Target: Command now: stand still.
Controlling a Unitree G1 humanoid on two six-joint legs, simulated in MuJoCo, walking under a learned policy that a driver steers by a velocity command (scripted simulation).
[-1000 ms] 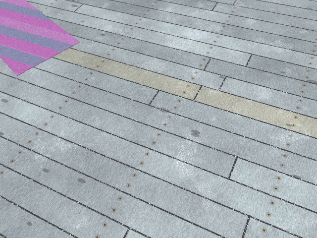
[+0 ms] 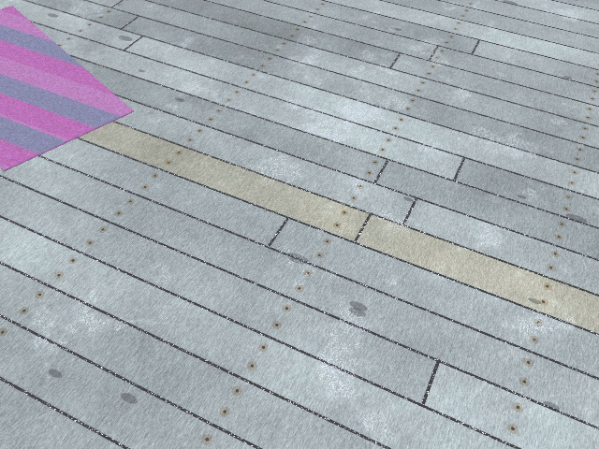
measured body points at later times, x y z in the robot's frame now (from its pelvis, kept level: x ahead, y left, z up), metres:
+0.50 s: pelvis +0.01 +0.00 +0.00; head +0.02 +0.01 +0.45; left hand -0.01 +0.22 -0.16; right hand +0.01 -0.22 -0.16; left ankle -0.04 +0.07 -0.74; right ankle -0.04 -0.12 -0.74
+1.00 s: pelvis +0.02 -0.01 +0.00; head +0.03 +0.00 +0.45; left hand -0.01 +0.21 -0.17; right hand +0.00 -0.23 -0.16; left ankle -0.04 +0.07 -0.74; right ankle -0.04 -0.11 -0.74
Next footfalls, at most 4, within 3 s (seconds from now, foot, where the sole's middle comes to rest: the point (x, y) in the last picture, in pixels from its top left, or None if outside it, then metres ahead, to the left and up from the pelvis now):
1.22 right None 0.16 -0.13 -0.78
1.60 left None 0.20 0.06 -0.78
2.10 left None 0.39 0.08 -0.78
2.62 right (349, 371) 0.70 -0.10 -0.78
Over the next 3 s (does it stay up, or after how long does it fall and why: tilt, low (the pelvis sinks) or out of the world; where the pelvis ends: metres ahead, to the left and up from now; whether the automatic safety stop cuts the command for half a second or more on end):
stays up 0.75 -0.07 0.00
